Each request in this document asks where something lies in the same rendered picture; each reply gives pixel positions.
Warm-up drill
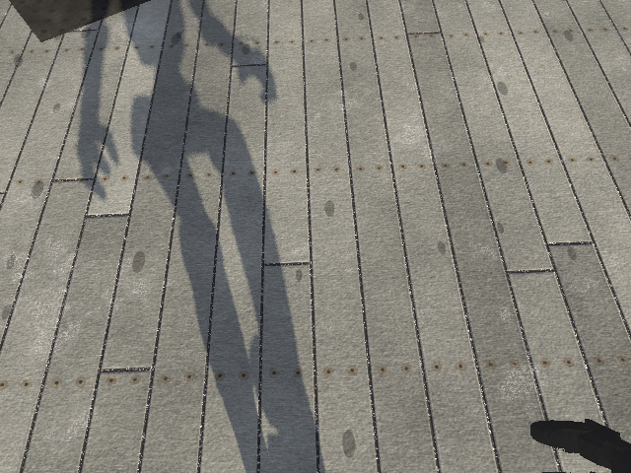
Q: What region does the right robot hand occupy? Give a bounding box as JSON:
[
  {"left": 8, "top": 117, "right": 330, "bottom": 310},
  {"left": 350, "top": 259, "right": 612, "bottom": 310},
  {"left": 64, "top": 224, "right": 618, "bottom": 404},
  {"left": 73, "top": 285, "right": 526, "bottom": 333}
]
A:
[{"left": 530, "top": 419, "right": 631, "bottom": 473}]

